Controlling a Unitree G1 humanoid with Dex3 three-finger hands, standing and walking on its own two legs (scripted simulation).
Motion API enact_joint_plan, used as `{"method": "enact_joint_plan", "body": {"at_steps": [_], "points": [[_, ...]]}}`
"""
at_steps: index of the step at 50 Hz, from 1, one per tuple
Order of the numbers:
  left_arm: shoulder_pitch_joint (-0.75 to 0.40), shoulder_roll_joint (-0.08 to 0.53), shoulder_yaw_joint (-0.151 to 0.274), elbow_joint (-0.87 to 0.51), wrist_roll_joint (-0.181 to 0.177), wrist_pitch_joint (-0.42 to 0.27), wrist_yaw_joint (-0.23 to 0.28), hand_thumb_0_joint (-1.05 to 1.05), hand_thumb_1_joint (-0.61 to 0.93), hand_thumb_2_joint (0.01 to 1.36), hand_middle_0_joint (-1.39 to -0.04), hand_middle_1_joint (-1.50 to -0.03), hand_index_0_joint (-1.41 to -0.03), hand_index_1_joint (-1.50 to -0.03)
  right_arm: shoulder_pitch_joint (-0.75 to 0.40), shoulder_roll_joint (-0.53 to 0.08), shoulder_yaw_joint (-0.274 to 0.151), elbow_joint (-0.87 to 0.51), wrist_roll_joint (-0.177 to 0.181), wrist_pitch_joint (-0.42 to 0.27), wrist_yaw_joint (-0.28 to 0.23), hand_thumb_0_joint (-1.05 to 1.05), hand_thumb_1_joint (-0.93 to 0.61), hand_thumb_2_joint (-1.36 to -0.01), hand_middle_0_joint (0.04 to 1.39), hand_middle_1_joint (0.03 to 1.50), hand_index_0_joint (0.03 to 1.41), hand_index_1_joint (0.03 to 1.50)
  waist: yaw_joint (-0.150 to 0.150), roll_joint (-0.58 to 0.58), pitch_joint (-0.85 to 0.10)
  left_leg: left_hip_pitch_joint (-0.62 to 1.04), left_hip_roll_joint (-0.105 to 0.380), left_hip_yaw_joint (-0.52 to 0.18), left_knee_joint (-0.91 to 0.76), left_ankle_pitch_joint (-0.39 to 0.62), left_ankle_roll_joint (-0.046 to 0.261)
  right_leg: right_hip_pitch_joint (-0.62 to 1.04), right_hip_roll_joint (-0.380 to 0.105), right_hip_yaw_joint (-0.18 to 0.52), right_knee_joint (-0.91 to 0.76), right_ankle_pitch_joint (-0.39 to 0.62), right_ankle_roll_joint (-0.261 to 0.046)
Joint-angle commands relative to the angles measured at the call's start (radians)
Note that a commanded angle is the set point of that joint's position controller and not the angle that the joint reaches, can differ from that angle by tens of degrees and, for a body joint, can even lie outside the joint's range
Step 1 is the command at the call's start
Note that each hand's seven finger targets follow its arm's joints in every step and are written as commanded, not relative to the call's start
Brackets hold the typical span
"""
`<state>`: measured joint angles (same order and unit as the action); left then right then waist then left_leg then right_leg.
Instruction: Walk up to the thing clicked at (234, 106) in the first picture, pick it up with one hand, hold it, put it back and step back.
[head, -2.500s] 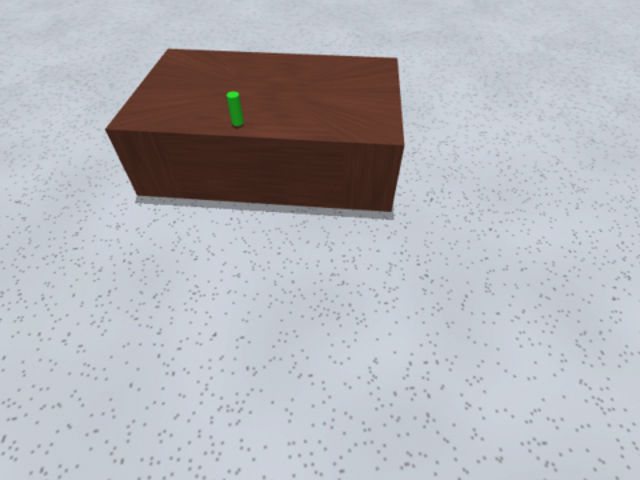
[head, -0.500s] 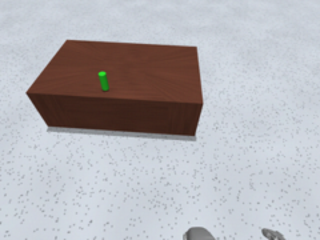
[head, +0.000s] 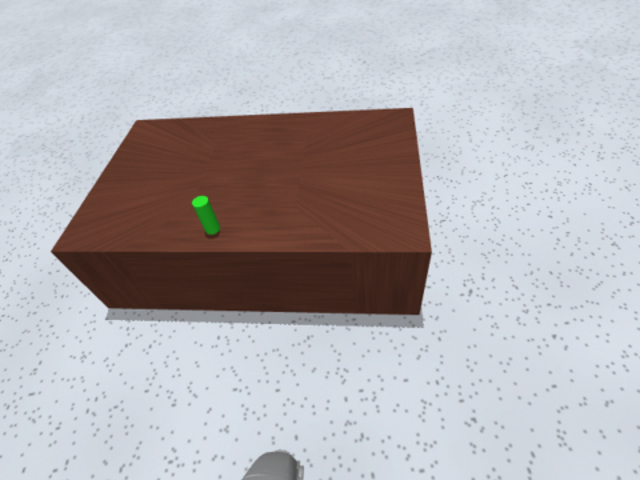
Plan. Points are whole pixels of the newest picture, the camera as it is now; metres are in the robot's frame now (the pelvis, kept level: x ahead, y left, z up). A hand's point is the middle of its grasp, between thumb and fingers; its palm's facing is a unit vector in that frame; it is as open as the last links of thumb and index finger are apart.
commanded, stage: walk up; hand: left
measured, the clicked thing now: (206, 215) +0.88 +0.42 -0.36
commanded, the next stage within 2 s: none
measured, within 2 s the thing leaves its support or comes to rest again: neither
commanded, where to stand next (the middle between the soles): +0.46 +0.17 m, yaw -2 degrees
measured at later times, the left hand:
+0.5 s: hand (115, 420) +0.23 +0.37 -0.15, palm faces -0.03 -0.93 -0.38, open 7.3 cm
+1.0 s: hand (98, 351) +0.34 +0.42 -0.12, palm faces +0.02 -0.88 -0.48, open 7.3 cm
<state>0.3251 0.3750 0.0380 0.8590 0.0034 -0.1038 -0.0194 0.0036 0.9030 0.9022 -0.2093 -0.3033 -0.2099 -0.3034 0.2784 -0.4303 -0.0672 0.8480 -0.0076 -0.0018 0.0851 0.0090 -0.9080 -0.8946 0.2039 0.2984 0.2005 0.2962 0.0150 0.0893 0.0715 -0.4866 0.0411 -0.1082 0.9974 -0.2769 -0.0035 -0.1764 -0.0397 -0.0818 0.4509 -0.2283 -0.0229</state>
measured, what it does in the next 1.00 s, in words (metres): walks ahead: left foot, then right foot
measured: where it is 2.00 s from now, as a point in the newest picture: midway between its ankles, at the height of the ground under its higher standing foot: (291, 415)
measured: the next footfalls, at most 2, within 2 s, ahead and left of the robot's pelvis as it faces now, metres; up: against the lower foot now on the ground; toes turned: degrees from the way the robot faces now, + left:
left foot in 0.22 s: +0.23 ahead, +0.18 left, +0.00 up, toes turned +6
right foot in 0.66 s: +0.38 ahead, -0.02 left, +0.00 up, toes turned -5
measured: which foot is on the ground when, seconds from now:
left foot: up 0.00-0.20, down 0.22-0.66, up 0.68-1.00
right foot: down 0.00-0.24, up 0.26-0.64, down 0.66-1.00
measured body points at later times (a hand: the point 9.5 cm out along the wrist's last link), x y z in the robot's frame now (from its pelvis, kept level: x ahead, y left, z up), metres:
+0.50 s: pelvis +0.18 +0.09 -0.01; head +0.20 +0.10 +0.44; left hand +0.23 +0.41 -0.12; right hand +0.25 -0.22 -0.11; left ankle +0.19 +0.18 -0.74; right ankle +0.26 -0.06 -0.69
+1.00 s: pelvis +0.30 +0.12 -0.01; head +0.31 +0.09 +0.44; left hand +0.33 +0.46 -0.09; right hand +0.37 -0.20 -0.14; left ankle +0.39 +0.31 -0.70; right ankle +0.34 -0.01 -0.74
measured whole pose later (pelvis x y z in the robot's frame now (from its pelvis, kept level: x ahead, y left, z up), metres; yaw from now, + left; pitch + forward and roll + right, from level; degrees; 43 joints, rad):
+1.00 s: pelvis +0.30 +0.12 -0.01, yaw +2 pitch -4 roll +0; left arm 0.36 0.41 0.05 0.84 0.02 -0.09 -0.01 0.00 0.90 0.90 -0.21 -0.30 -0.21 -0.30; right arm 0.31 -0.46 -0.09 0.84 -0.03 0.03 0.10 0.01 -0.91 -0.89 0.20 0.30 0.20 0.30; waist 0.02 0.08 0.07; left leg -0.48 0.11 -0.05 0.85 -0.30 -0.02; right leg -0.23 -0.07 -0.08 0.51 -0.23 -0.02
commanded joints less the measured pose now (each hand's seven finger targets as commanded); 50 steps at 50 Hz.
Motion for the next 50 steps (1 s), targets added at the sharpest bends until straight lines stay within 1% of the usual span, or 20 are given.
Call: {"method": "enact_joint_plan", "body": {"at_steps": [1,7,10,11,12,13,14,16,19,23,27,31,32,33,34,35,36,39,41,50], "points": [[0.033,0.312,0.103,-0.065,0.005,-0.029,0.022,0.0,0.9,0.9,-0.2,-0.3,-0.2,-0.3,-0.033,-0.14,-0.054,-0.08,-0.015,-0.022,0.004,0.0,-0.9,-0.9,0.2,0.3,0.2,0.3,0.023,-0.217,0.023,-0.065,0.032,0.054,-0.161,0.056,-0.025,0.012,-0.226,0.131,-0.199,0.093,-0.18],[0.023,0.34,0.099,-0.077,0.006,-0.024,0.023,0.0,0.9,0.9,-0.2,-0.3,-0.2,-0.3,-0.098,-0.137,-0.06,-0.101,-0.025,-0.039,0.02,0.0,-0.9,-0.9,0.2,0.3,0.2,0.3,0.017,-0.228,-0.031,0.095,0.06,0.135,-0.363,0.073,0.023,0.025,-0.257,0.101,-0.084,0.233,-0.163],[-0.011,0.31,0.083,-0.09,0.002,-0.011,0.029,0.0,0.9,0.9,-0.2,-0.3,-0.2,-0.3,0.104,-0.19,-0.091,-0.037,-0.037,-0.048,0.009,0.0,-0.9,-0.9,0.2,0.3,0.2,0.3,-0.112,-0.067,-0.127,0.416,0.003,0.151,-0.463,0.072,0.071,-0.092,-0.19,0.046,0.242,0.269,-0.108],[0.052,0.236,0.052,-0.095,-0.005,-0.006,0.028,0.0,0.9,0.9,-0.2,-0.3,-0.2,-0.3,0.205,-0.263,-0.117,-0.014,-0.05,-0.053,-0.006,0.0,-0.9,-0.9,0.2,0.3,0.2,0.3,-0.15,0.156,-0.18,0.548,0.084,-0.005,-0.557,-0.074,0.116,-0.214,-0.096,-0.003,0.543,0.174,-0.065],[0.101,0.153,0.031,-0.099,-0.011,-0.003,0.023,0.0,0.9,0.9,-0.2,-0.3,-0.2,-0.3,0.176,-0.315,-0.123,-0.045,-0.044,-0.057,-0.019,0.0,-0.9,-0.9,0.2,0.3,0.2,0.3,-0.107,0.34,-0.148,0.607,0.281,-0.377,-0.645,-0.11,0.149,-0.45,0.049,0.057,0.708,-0.327,-0.021],[0.108,0.253,0.051,-0.079,-0.015,0.007,0.038,0.0,0.9,0.9,-0.2,-0.3,-0.2,-0.3,0.119,-0.333,-0.123,-0.07,-0.008,-0.055,-0.027,0.0,-0.9,-0.9,0.2,0.3,0.2,0.3,-0.093,0.197,-0.148,0.569,0.369,-0.521,-0.738,-0.201,0.238,-0.484,0.041,0.073,0.76,-0.333,-0.038],[0.056,0.295,0.054,-0.066,-0.007,0.01,0.042,0.0,0.9,0.9,-0.2,-0.3,-0.2,-0.3,0.089,-0.324,-0.123,-0.072,0.01,-0.048,-0.028,0.0,-0.9,-0.9,0.2,0.3,0.2,0.3,-0.093,0.146,-0.078,0.452,0.364,-0.484,-0.744,-0.215,0.266,-0.477,-0.006,0.122,0.799,-0.294,-0.045],[0.048,0.283,0.053,-0.043,-0.02,0.01,0.027,0.0,0.9,0.9,-0.2,-0.3,-0.2,-0.3,0.017,-0.225,-0.085,-0.098,0.004,-0.053,-0.038,0.0,-0.9,-0.9,0.2,0.3,0.2,0.3,-0.052,0.053,-0.011,0.344,0.235,-0.191,-0.716,0.047,0.173,-0.413,-0.031,0.172,0.717,-0.161,-0.042],[0.109,0.252,0.056,-0.009,-0.023,0.02,0.016,0.0,0.9,0.9,-0.2,-0.3,-0.2,-0.3,0.018,-0.202,-0.071,-0.102,0.005,-0.07,-0.039,0.0,-0.9,-0.9,0.2,0.3,0.2,0.3,-0.016,0.072,-0.021,0.302,0.186,-0.041,-0.69,0.259,0.173,-0.331,-0.048,0.118,0.62,-0.096,-0.014],[0.036,0.231,0.053,-0.044,-0.009,0.02,0.011,0.0,0.9,0.9,-0.2,-0.3,-0.2,-0.3,0.045,-0.199,-0.074,-0.128,-0.009,-0.067,-0.038,0.0,-0.9,-0.9,0.2,0.3,0.2,0.3,-0.048,0.075,-0.007,0.363,0.184,0.008,-0.697,0.264,0.237,-0.374,-0.06,0.058,0.412,-0.089,0.015],[-0.005,0.223,0.062,-0.052,-0.003,0.013,0.014,0.0,0.9,0.9,-0.2,-0.3,-0.2,-0.3,0.044,-0.208,-0.077,-0.152,-0.022,-0.052,-0.03,0.0,-0.9,-0.9,0.2,0.3,0.2,0.3,-0.059,0.066,0.011,0.291,0.187,0.017,-0.682,0.25,0.234,-0.269,-0.042,0.011,0.264,-0.017,0.007],[0.125,0.22,0.077,-0.009,-0.002,-0.008,0.027,0.0,0.9,0.9,-0.2,-0.3,-0.2,-0.3,-0.012,-0.185,-0.063,-0.19,-0.011,-0.034,-0.023,0.0,-0.9,-0.9,0.2,0.3,0.2,0.3,0.031,-0.037,-0.061,0.188,0.141,0.071,-0.459,0.245,0.187,0.041,0.02,-0.013,0.078,0.122,-0.012],[0.196,0.268,0.097,0.008,0.003,-0.013,0.038,0.0,0.9,0.9,-0.2,-0.3,-0.2,-0.3,0.0,-0.148,-0.05,-0.198,-0.008,-0.034,-0.021,0.0,-0.9,-0.9,0.2,0.3,0.2,0.3,0.069,-0.138,-0.117,0.145,0.077,0.121,-0.302,0.221,0.15,0.172,0.007,0.025,0.024,0.109,-0.02],[0.26,0.334,0.122,0.011,0.011,-0.019,0.051,0.0,0.9,0.9,-0.2,-0.3,-0.2,-0.3,0.053,-0.096,-0.036,-0.201,-0.002,-0.035,-0.018,0.0,-0.9,-0.9,0.2,0.3,0.2,0.3,0.095,-0.323,-0.168,0.032,-0.021,0.17,-0.067,0.002,0.095,0.273,-0.173,0.301,-0.103,-0.06,-0.054],[0.214,0.394,0.125,-0.028,0.014,-0.021,0.058,0.0,0.9,0.9,-0.2,-0.3,-0.2,-0.3,0.11,-0.107,-0.034,-0.185,-0.009,-0.019,-0.019,0.0,-0.9,-0.9,0.2,0.3,0.2,0.3,0.052,-0.335,-0.147,-0.116,-0.094,0.109,0.088,-0.255,0.045,0.27,-0.391,0.68,-0.199,-0.202,-0.141],[0.146,0.389,0.117,-0.042,-0.001,-0.01,0.06,0.0,0.9,0.9,-0.2,-0.3,-0.2,-0.3,0.107,-0.201,-0.059,-0.162,-0.02,0.004,-0.029,0.0,-0.9,-0.9,0.2,0.3,0.2,0.3,0.041,-0.195,-0.103,-0.115,-0.027,0.031,0.156,-0.271,0.044,0.157,-0.433,0.728,-0.213,-0.426,-0.213],[0.097,0.383,0.115,-0.058,-0.001,-0.008,0.06,0.0,0.9,0.9,-0.2,-0.3,-0.2,-0.3,0.09,-0.218,-0.067,-0.147,-0.023,0.01,-0.032,0.0,-0.9,-0.9,0.2,0.3,0.2,0.3,0.024,-0.206,-0.049,-0.141,0.002,0.017,0.176,-0.264,0.039,0.081,-0.421,0.709,-0.231,-0.497,-0.247],[0.033,0.313,0.092,-0.076,-0.001,-0.014,0.055,0.0,0.9,0.9,-0.2,-0.3,-0.2,-0.3,0.097,-0.208,-0.068,-0.099,-0.013,0.01,-0.02,0.0,-0.9,-0.9,0.2,0.3,0.2,0.3,-0.012,-0.168,0.022,-0.098,0.022,-0.018,0.137,-0.117,0.02,-0.046,-0.267,0.386,-0.238,-0.341,-0.165],[0.037,0.309,0.093,-0.072,0.005,-0.02,0.049,0.0,0.9,0.9,-0.2,-0.3,-0.2,-0.3,0.116,-0.185,-0.064,-0.085,-0.015,0.012,-0.012,0.0,-0.9,-0.9,0.2,0.3,0.2,0.3,-0.014,-0.207,0.015,-0.064,0.019,0.002,0.101,-0.054,0.006,-0.072,-0.229,0.288,-0.224,-0.226,-0.163],[0.006,0.349,0.108,-0.089,0.023,-0.009,0.027,0.0,0.9,0.9,-0.2,-0.3,-0.2,-0.3,0.013,-0.159,-0.067,-0.078,-0.024,-0.008,0.004,0.0,-0.9,-0.9,0.2,0.3,0.2,0.3,0.012,-0.291,0.028,0.064,0.061,0.119,-0.264,-0.026,-0.013,-0.18,-0.214,0.17,-0.171,-0.319,-0.163]]}}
